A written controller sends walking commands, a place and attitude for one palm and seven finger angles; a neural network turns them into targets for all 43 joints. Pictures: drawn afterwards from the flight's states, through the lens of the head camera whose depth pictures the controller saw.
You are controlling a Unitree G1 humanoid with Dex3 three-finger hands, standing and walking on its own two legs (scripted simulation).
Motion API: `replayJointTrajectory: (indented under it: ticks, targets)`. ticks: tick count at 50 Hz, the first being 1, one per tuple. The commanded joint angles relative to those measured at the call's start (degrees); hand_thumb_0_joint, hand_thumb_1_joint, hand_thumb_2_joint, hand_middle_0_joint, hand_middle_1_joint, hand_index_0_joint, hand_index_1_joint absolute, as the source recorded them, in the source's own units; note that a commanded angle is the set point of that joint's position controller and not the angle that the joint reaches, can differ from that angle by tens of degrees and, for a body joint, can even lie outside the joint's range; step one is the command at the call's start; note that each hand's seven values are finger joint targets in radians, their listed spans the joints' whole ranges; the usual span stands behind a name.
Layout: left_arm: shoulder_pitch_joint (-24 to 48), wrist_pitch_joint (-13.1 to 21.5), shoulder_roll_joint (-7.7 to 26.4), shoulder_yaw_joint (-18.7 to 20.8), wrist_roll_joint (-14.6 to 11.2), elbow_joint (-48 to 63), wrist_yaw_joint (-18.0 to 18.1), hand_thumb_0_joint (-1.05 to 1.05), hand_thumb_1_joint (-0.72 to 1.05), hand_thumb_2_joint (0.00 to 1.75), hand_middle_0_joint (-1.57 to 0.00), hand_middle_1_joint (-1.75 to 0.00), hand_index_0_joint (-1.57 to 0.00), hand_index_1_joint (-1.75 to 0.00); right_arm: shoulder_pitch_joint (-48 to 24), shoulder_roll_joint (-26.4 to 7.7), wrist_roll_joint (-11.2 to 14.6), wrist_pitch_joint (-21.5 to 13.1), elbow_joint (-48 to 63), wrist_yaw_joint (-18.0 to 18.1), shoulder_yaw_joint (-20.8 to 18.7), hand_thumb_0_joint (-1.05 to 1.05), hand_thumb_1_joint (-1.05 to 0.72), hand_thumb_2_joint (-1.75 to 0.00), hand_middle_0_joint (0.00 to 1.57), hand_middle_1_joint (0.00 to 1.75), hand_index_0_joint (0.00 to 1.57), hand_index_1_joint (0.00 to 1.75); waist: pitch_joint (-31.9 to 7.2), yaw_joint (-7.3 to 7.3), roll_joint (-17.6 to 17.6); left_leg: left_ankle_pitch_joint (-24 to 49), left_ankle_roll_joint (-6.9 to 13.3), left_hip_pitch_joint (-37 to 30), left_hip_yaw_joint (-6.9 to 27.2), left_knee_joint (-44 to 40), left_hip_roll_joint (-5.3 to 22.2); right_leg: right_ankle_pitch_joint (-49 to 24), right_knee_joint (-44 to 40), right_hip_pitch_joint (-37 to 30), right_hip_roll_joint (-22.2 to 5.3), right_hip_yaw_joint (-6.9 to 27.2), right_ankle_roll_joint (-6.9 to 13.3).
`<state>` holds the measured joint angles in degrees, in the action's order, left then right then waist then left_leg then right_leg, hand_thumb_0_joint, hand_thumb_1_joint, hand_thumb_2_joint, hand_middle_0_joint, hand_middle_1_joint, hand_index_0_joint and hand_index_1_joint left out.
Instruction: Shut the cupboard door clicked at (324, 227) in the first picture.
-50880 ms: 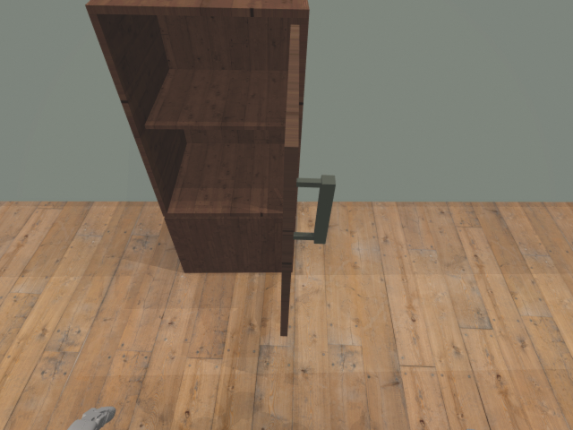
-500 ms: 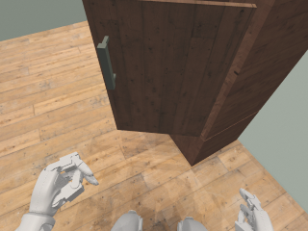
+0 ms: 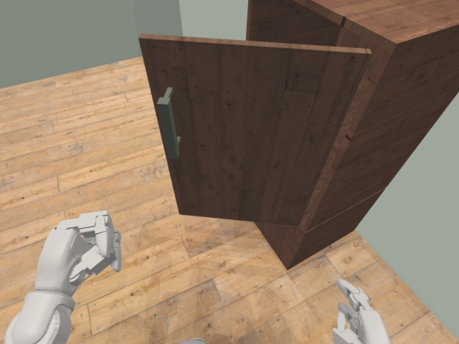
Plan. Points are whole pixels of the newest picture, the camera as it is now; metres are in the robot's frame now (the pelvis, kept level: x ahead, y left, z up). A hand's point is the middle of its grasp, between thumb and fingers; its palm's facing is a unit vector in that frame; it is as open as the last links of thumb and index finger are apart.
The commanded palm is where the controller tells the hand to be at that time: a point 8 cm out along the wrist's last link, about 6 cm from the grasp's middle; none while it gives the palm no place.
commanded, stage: raise the hand and make a fist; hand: left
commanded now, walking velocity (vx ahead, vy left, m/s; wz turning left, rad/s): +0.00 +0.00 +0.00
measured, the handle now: (171, 124) +0.52 +0.17 +0.08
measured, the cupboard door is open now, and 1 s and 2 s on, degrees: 55 55 55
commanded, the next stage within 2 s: bring the fist close to the handle in 0.38 s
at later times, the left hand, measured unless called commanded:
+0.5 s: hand (137, 265) +0.22 +0.16 +0.08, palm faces -0.04 -1.00 -0.04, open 3.1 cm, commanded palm +0.20 +0.22 +0.09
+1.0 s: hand (154, 196) +0.33 +0.16 +0.09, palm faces +0.01 -1.00 -0.03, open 3.1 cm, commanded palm +0.30 +0.21 +0.09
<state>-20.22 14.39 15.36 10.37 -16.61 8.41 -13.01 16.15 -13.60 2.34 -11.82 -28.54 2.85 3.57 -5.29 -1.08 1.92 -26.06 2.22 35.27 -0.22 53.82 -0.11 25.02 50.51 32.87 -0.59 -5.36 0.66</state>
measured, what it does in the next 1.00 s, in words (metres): stands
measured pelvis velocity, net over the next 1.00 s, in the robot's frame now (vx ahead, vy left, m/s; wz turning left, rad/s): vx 0.00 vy -0.02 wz -0.02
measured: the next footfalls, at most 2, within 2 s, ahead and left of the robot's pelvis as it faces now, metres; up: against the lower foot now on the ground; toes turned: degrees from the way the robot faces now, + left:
none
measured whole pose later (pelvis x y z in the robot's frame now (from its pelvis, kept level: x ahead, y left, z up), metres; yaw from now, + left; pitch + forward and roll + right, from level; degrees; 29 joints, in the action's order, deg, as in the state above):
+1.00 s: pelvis +0.00 -0.02 +0.01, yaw -1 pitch +9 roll +0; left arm 4.8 14.0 14.8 12.0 -14.3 -16.6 -10.9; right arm 16.0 -14.7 2.6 -10.1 -33.7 2.8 2.1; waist -4.4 1.6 1.1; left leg -23.5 0.9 33.6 -1.9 48.5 0.2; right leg 23.6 48.5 33.4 -0.1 -3.6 1.9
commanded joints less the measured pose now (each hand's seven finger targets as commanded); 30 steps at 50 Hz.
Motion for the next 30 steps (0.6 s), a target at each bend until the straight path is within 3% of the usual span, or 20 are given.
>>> replayJointTrajectory:
  ticks: [1, 4, 6, 9, 11, 14, 16, 19, 22, 24, 26, 29, 30]
  targets:
    - [2.95, 0.26, 4.40, 0.72, -1.03, 5.60, -2.50, 0.00, 0.90, 0.90, -1.30, -1.50, -1.30, -1.50, -2.83, -8.39, 0.42, -3.29, 8.00, 0.49, -4.11, 0.00, -0.90, -0.90, 0.20, 0.30, 0.20, 0.30, -6.50, 0.99, -0.49, 14.47, -1.48, -5.59, 3.71, -10.85, 0.33, -13.95, -7.33, -4.80, 1.86, 1.30, 1.06]
    - [2.79, -1.75, 5.31, 1.46, -1.35, 5.59, -3.77, 0.00, 0.90, 0.90, -1.30, -1.50, -1.30, -1.50, -3.29, -8.61, 0.53, -3.19, 8.67, 0.60, -4.26, 0.00, -0.90, -0.90, 0.20, 0.30, 0.20, 0.30, -6.66, 0.28, -1.00, 13.75, -1.41, -4.65, 3.12, -11.29, -0.10, -13.75, -8.12, -6.15, 1.32, 1.74, 0.85]
    - [3.93, -0.95, 8.36, 4.65, -1.49, 7.87, -2.90, 0.00, 0.90, 0.90, -1.30, -1.50, -1.30, -1.50, -3.63, -8.63, 0.18, -3.21, 8.67, 0.82, -4.45, 0.00, -0.90, -0.90, 0.20, 0.30, 0.20, 0.30, -8.57, -0.41, -2.13, 15.30, -1.24, -5.14, 2.89, -10.90, -0.23, -15.15, -7.89, -8.09, 1.28, 2.27, 0.92]
    - [5.87, 2.50, 8.08, 5.78, -1.77, 11.64, -0.75, 0.00, 0.90, 0.90, -1.30, -1.50, -1.30, -1.50, -3.83, -7.64, -0.05, -3.47, 8.82, 0.72, -4.24, 0.00, -0.90, -0.90, 0.20, 0.30, 0.20, 0.30, -9.61, -0.70, 0.07, 15.14, -1.39, -6.17, 2.49, -11.19, -0.26, -14.38, -7.48, -7.59, 1.34, 2.29, 0.96]
    - [6.62, 4.81, 8.80, 6.50, -1.77, 12.21, 0.49, 0.00, 0.90, 0.90, -1.30, -1.50, -1.30, -1.50, -3.66, -7.53, -0.28, -3.61, 7.94, 0.64, -4.24, 0.00, -0.90, -0.90, 0.20, 0.30, 0.20, 0.30, -9.38, -0.54, 0.38, 14.40, -1.31, -5.89, 2.42, -10.67, -0.28, -13.47, -7.53, -7.37, 1.48, 2.92, 1.08]
    - [5.76, 6.43, 5.77, 3.46, -1.44, 9.48, 0.22, 0.00, 0.90, 0.90, -1.30, -1.50, -1.30, -1.50, -3.66, -7.60, -0.11, -3.85, 7.15, 0.25, -4.29, 0.00, -0.90, -0.90, 0.20, 0.30, 0.20, 0.30, -8.05, 0.56, 1.41, 12.80, -1.22, -5.10, 1.89, -9.98, -0.37, -12.29, -7.76, -5.59, 1.23, 3.31, 0.89]
    - [4.83, 5.54, 5.37, 1.94, -0.84, 6.94, -0.83, 0.00, 0.90, 0.90, -1.30, -1.50, -1.30, -1.50, -3.48, -8.07, 0.09, -3.74, 6.89, 0.19, -4.41, 0.00, -0.90, -0.90, 0.20, 0.30, 0.20, 0.30, -6.33, 1.02, 0.59, 11.36, -1.04, -3.89, 2.02, -9.96, -0.34, -10.56, -8.43, -5.17, 1.15, 3.68, 0.90]
    - [3.59, 3.55, 5.59, 1.06, -0.78, 6.40, -2.59, 0.00, 0.90, 0.90, -1.30, -1.50, -1.30, -1.50, -3.69, -8.36, 0.47, -3.78, 7.50, 0.31, -4.66, 0.00, -0.90, -0.90, 0.20, 0.30, 0.20, 0.30, -7.21, 0.79, 0.87, 11.14, -0.90, -3.73, 1.63, -9.81, -0.57, -10.35, -9.40, -6.05, 0.53, 4.63, 0.60]
    - [4.29, 2.46, 6.70, 2.61, -1.50, 6.85, -2.99, 0.00, 0.90, 0.90, -1.30, -1.50, -1.30, -1.50, -4.02, -8.16, 0.44, -3.45, 8.00, 0.72, -4.68, 0.00, -0.90, -0.90, 0.20, 0.30, 0.20, 0.30, -7.41, 0.82, -2.91, 10.48, -0.71, -2.86, 1.49, -9.38, -0.70, -8.45, -10.76, -7.32, 0.04, 6.11, 0.09]
    - [5.76, 3.36, 7.56, 4.63, -2.32, 8.39, -2.25, 0.00, 0.90, 0.90, -1.30, -1.50, -1.30, -1.50, -4.45, -7.86, 0.31, -3.48, 8.10, 0.99, -4.63, 0.00, -0.90, -0.90, 0.20, 0.30, 0.20, 0.30, -8.01, 0.46, -3.26, 10.32, -0.76, -2.86, 1.30, -9.08, -0.74, -7.76, -11.14, -7.66, -0.15, 6.78, -0.11]
    - [10.96, 5.06, 10.70, 7.66, -2.51, 8.66, -1.01, 0.00, 0.90, 0.90, -1.30, -1.50, -1.30, -1.50, -4.27, -8.00, -0.06, -3.32, 6.86, 1.26, -4.31, 0.00, -0.90, -0.90, 0.20, 0.30, 0.20, 0.30, -7.72, 0.72, -1.95, 10.75, -0.87, -2.02, 1.43, -8.37, -0.63, -8.07, -10.57, -7.74, -0.04, 7.31, 0.12]
    - [16.68, 7.02, 8.87, 6.50, -1.91, 4.04, -0.40, 0.00, 0.90, 0.90, -1.30, -1.50, -1.30, -1.50, -4.54, -7.63, 0.23, -3.57, 5.29, 1.18, -4.21, 0.00, -0.90, -0.90, 0.20, 0.30, 0.20, 0.30, -5.88, 2.05, -1.18, 8.72, -0.92, -1.65, 1.32, -8.31, -0.41, -5.15, -10.54, -4.48, 0.16, 6.94, 0.08]
    - [18.77, 7.28, 8.21, 5.32, -1.68, 2.91, -0.70, 0.00, 0.90, 0.90, -1.30, -1.50, -1.30, -1.50, -4.64, -7.80, 0.38, -3.73, 4.78, 1.17, -4.14, 0.00, -0.90, -0.90, 0.20, 0.30, 0.20, 0.30, -5.77, 2.40, 0.49, 8.42, -0.90, -1.88, 1.37, -8.35, -0.46, -4.87, -10.41, -3.81, 0.19, 6.85, 0.20]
